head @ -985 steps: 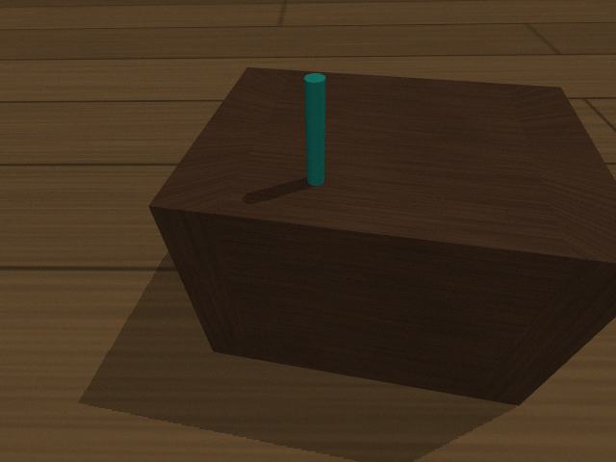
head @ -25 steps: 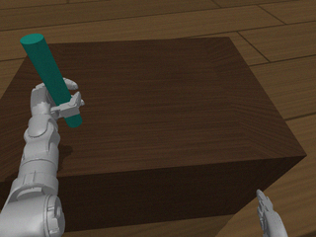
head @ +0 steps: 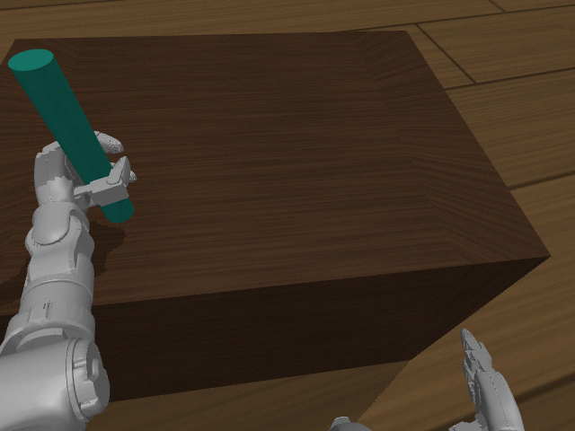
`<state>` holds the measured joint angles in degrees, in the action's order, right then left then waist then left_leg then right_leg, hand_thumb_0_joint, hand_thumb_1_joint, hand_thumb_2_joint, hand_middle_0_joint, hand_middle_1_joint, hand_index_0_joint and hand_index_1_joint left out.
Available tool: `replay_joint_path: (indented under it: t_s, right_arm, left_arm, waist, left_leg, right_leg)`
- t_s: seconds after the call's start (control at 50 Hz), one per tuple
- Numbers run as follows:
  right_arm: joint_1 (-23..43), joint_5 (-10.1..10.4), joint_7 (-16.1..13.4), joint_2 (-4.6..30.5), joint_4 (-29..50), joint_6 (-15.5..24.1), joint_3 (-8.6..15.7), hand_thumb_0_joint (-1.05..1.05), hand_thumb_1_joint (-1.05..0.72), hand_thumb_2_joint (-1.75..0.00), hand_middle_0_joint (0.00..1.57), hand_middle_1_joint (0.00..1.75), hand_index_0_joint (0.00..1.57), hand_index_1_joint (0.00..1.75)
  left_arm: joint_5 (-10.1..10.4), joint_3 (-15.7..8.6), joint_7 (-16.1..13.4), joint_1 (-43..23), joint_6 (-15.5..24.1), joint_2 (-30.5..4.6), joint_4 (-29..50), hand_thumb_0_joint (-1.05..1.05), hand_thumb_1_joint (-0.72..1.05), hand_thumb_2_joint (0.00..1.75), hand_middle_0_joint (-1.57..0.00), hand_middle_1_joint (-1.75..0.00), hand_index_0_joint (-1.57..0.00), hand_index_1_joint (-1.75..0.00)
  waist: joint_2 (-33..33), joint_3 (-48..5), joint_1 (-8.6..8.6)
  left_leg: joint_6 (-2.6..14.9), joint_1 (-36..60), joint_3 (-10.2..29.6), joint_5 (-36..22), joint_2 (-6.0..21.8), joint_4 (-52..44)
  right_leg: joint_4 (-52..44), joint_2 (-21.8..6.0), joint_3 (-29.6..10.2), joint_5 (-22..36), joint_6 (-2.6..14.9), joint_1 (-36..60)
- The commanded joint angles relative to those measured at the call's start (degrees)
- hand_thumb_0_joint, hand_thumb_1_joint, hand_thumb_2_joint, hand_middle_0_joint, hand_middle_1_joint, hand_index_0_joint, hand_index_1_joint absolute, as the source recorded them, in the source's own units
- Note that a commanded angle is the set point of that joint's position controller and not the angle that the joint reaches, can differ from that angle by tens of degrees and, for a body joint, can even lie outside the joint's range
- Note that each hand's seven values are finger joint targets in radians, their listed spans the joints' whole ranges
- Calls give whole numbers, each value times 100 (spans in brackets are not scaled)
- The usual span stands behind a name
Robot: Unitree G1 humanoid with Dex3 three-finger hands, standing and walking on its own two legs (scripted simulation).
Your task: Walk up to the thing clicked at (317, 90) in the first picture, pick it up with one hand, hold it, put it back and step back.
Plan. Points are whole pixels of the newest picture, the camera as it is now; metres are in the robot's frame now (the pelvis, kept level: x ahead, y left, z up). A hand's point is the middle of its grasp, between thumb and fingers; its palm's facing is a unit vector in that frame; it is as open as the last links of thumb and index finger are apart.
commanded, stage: lower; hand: left
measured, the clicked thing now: (85, 153) +0.48 +0.23 +0.13
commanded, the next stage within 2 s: loosen in 0.70 s
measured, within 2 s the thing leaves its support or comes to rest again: rests again in 0.52 s
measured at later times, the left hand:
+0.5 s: hand (117, 186) +0.48 +0.21 +0.06, palm faces +0.15 -0.99 +0.00, open 5.0 cm
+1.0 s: hand (119, 190) +0.48 +0.21 +0.05, palm faces +0.16 -0.99 +0.01, open 5.2 cm
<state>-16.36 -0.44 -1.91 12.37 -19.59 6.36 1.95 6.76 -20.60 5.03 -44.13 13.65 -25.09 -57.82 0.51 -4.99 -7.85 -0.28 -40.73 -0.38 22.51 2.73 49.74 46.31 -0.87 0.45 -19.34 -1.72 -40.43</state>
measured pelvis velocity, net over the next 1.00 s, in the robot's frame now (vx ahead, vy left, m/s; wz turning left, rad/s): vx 0.00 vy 0.00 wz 0.00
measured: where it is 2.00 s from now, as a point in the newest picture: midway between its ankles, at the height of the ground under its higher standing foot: outside the picture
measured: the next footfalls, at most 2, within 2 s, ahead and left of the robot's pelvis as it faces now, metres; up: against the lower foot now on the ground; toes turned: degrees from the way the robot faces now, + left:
none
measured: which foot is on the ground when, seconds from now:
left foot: down 0.00-1.00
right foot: down 0.00-1.00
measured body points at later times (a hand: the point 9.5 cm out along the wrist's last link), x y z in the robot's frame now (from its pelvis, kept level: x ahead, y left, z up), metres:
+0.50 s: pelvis +0.00 +0.00 -0.01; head +0.09 +0.03 +0.43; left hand +0.47 +0.26 +0.07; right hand +0.16 -0.25 -0.04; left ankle +0.01 +0.12 -0.70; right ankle +0.03 -0.14 -0.70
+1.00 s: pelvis +0.00 +0.00 -0.03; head +0.10 +0.03 +0.41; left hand +0.47 +0.26 +0.05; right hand +0.15 -0.26 -0.04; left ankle +0.01 +0.12 -0.70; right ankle +0.03 -0.14 -0.70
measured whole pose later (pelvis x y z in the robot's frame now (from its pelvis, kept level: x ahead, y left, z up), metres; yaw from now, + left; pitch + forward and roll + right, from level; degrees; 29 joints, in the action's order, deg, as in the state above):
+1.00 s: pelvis +0.00 +0.00 -0.03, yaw +0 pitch +18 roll -2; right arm -22.4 -1.8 0.7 13.3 -3.9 3.5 1.6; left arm 5.6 -23.1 6.1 -44.7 20.4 -26.5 -60.5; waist 0.7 -6.5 -9.7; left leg -0.4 -51.0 0.6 26.2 3.0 59.4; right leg 55.7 -0.7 1.0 -23.0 -1.7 -50.4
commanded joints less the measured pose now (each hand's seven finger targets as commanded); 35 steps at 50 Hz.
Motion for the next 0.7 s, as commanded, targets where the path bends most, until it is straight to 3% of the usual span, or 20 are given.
replay_joint_path:
  t_s: [0.0, 0.02, 0.04, 0.08, 0.16, 0.18, 0.2, 0.22, 0.24, 0.26, 0.32, 0.34, 0.38, 0.42, 0.48, 0.54, 0.62, 0.64, 0.66, 0.68]
  right_arm:
    - [20, 7, -52, 821, 1046, 267, 331, 0, 54, -5, 5, 5, 5, 5]
    - [77, 9, -45, 829, 1100, 268, 393, 0, 54, -5, 5, 5, 5, 5]
    - [-54, -1, -28, 838, 1082, 247, 391, 0, 53, -5, 5, 5, 5, 5]
    - [-15, -11, -7, 871, 1243, 229, 393, 0, 53, -5, 5, 5, 5, 5]
    - [15, -10, 30, 823, 1566, 220, 357, 0, 53, -5, 5, 5, 5, 5]
    - [-232, -22, 12, 995, 1494, 200, 534, 0, 53, -5, 5, 5, 5, 5]
    - [-274, -32, 42, 918, 1474, 178, 458, 0, 53, -5, 5, 5, 5, 5]
    - [-165, -26, 75, 705, 1591, 184, 239, 0, 54, -5, 5, 5, 5, 5]
    - [-190, -22, 68, 713, 1574, 172, 297, 0, 53, -5, 5, 5, 5, 5]
    - [-233, -25, 47, 910, 1691, 173, 465, 0, 53, -5, 5, 5, 5, 5]
    - [-251, -36, 85, 836, 1982, 160, 357, 0, 54, -5, 5, 5, 5, 5]
    - [-398, -44, 85, 870, 1795, 132, 431, 0, 53, -5, 5, 5, 5, 5]
    - [-511, -33, 88, 857, 1879, 126, 413, 0, 53, -5, 5, 5, 5, 5]
    - [-330, -34, 85, 974, 2035, 134, 547, 0, 53, -5, 5, 5, 5, 5]
    - [-430, -50, 96, 861, 2143, 139, 453, 0, 53, -5, 5, 5, 5, 5]
    - [-457, -57, 121, 807, 2166, 126, 344, 0, 53, -5, 5, 5, 5, 5]
    - [-507, -88, 147, 852, 2150, 79, 419, 0, 53, -5, 5, 5, 5, 5]
    - [-611, -102, 141, 976, 2086, 75, 521, 0, 53, -6, 5, 5, 5, 5]
    - [-514, -96, 154, 1033, 2275, 86, 525, 0, 53, -5, 5, 5, 5, 5]
    - [-403, -88, 169, 924, 2415, 85, 440, 0, 53, -5, 5, 5, 5, 5]
  left_arm:
    - [76, -220, -43, -3136, 652, -1610, 1681, 0, 60, 128, -135, -141, -136, -140]
    - [58, -252, -34, -3094, 685, -1655, 1674, 0, 58, 127, -135, -141, -137, -140]
    - [56, -104, 21, -2836, 637, -1369, 1232, 0, 56, 127, -135, -141, -136, -140]
    - [10, -198, 49, -2974, 700, -1617, 1570, 0, 58, 126, -135, -139, -136, -139]
    - [68, -247, 85, -2882, 733, -1523, 1497, 0, 56, 128, -136, -142, -137, -141]
    - [62, -297, 92, -2743, 723, -1594, 1402, 0, 56, 129, -137, -142, -138, -142]
    - [46, -259, 99, -2746, 734, -1530, 1387, 0, 57, 128, -136, -141, -137, -141]
    - [50, -234, 126, -2920, 784, -1503, 1571, 0, 59, 127, -135, -140, -136, -140]
    - [55, -167, 140, -2824, 794, -1398, 1519, 0, 58, 128, -135, -141, -136, -140]
    - [40, -295, 132, -2761, 791, -1590, 1458, 0, 57, 129, -136, -142, -137, -141]
    - [13, -270, 129, -2875, 820, -1567, 1630, 0, 57, 129, -135, -141, -136, -141]
    - [7, -294, 116, -2700, 818, -1565, 1527, 0, 55, 128, -135, -141, -136, -140]
    - [58, -257, 138, -2787, 845, -1469, 1522, 0, 56, 128, -135, -141, -136, -141]
    - [-3, -335, 91, -2737, 858, -1638, 1543, 0, 55, 128, -135, -141, -137, -141]
    - [-6, -229, 99, -2820, 896, -1395, 1514, 0, 56, 129, -135, -142, -137, -141]
    - [-11, -245, 108, -2718, 940, -1473, 1477, 0, 56, 129, -136, -142, -137, -141]
    - [-32, -251, 133, -2737, 998, -1475, 1452, 0, 54, 129, -135, -141, -136, -141]
    - [-48, -334, 129, -2661, 983, -1545, 1264, 0, 55, 130, -135, -142, -136, -142]
    - [-82, -393, 98, -2572, 996, -1708, 1389, 0, 55, 129, -135, -141, -136, -141]
    - [-95, -261, 116, -2710, 1013, -1512, 1415, 0, 54, 127, -135, -140, -136, -140]
  waist:
    - [-913, -2865, 12]
    - [-927, -2875, 34]
    - [-778, -2754, -78]
    - [-913, -2926, -30]
    - [-819, -2975, -47]
    - [-807, -3070, -132]
    - [-883, -2899, -107]
    - [-951, -2859, -36]
    - [-946, -2962, -97]
    - [-811, -2937, -138]
    - [-893, -2985, -104]
    - [-961, -3013, -84]
    - [-815, -2824, -174]
    - [-828, -2859, -143]
    - [-819, -2860, -187]
    - [-970, -2936, -112]
    - [-1059, -3037, -144]
    - [-1044, -2877, -196]
    - [-1091, -2978, -130]
    - [-1028, -2982, -189]
  left_leg:
    - [24, 1644, 109, -1734, -72, -421]
    - [20, 1693, 91, -1855, -87, -375]
    - [25, 1600, 118, -1935, -54, -344]
    - [22, 1606, 109, -2023, -64, -280]
    - [34, 1441, 97, -2032, -69, -201]
    - [39, 1500, 118, -2211, -49, -144]
    - [22, 1464, 129, -2270, -47, -131]
    - [10, 1445, 128, -2248, -54, -130]
    - [46, 1471, 98, -2186, -69, -75]
    - [48, 1430, 120, -2170, -55, -64]
    - [31, 1378, 122, -2086, -64, -56]
    - [13, 1439, 138, -2193, -49, -34]
    - [59, 1225, 99, -1831, -82, -23]
    - [62, 1153, 95, -1765, -93, -9]
    - [35, 1227, 131, -1701, -64, 2]
    - [12, 1232, 156, -1967, -58, 68]
    - [12, 1235, 156, -2158, -50, 193]
    - [-24, 1207, 205, -2194, -9, 167]
    - [-29, 1238, 216, -2243, -8, 172]
    - [-6, 1226, 193, -1982, -22, 173]
  right_leg:
    - [-351, 147, 134, 1344, 263, 783]
    - [-325, 152, 128, 1437, 260, 782]
    - [-286, 171, 149, 1469, 269, 695]
    - [-231, 158, 131, 1546, 263, 759]
    - [-136, 166, 133, 1632, 252, 861]
    - [-102, 166, 127, 1769, 248, 830]
    - [-83, 170, 136, 1745, 264, 670]
    - [-66, 172, 146, 1684, 271, 619]
    - [-57, 158, 122, 1708, 251, 673]
    - [-38, 174, 138, 1708, 249, 643]
    - [8, 173, 133, 1636, 261, 648]
    - [46, 175, 142, 1645, 268, 560]
    - [26, 171, 118, 1507, 246, 580]
    - [51, 157, 104, 1489, 245, 589]
    - [84, 190, 144, 1343, 266, 395]
    - [177, 184, 160, 1468, 279, 436]
    - [267, 181, 138, 1584, 278, 357]
    - [292, 204, 185, 1497, 303, 170]
    - [319, 196, 184, 1507, 309, 235]
    - [288, 203, 164, 1356, 300, 201]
